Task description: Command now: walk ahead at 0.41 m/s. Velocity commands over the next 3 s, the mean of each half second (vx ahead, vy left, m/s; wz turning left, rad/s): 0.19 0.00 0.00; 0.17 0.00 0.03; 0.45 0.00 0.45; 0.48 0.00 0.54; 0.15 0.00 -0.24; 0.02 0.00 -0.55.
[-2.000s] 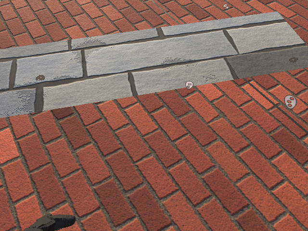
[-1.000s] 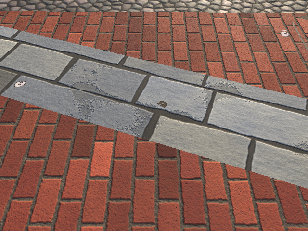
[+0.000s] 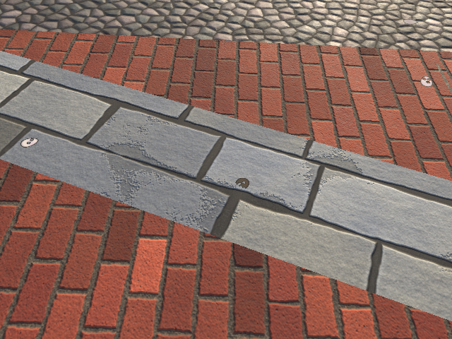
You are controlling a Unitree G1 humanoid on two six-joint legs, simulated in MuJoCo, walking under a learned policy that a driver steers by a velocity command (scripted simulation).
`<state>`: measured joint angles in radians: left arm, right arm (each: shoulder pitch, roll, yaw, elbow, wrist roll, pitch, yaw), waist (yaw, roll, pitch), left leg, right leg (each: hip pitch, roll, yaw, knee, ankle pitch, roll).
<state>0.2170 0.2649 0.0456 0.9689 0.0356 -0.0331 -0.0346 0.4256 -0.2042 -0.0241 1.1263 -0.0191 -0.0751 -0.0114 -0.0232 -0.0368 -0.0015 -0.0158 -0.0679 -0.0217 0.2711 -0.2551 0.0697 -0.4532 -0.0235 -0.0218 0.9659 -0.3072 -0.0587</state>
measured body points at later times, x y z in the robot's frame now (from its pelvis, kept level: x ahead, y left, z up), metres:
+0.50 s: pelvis +0.17 -0.03 -0.01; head +0.19 -0.04 +0.44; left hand +0.20 +0.20 -0.15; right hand +0.20 -0.26 -0.17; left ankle +0.17 +0.10 -0.72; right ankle +0.23 -0.09 -0.75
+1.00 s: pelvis +0.27 -0.04 -0.01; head +0.27 -0.06 +0.44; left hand +0.31 +0.22 -0.14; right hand +0.19 -0.27 -0.17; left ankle +0.19 +0.10 -0.75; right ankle +0.28 -0.12 -0.75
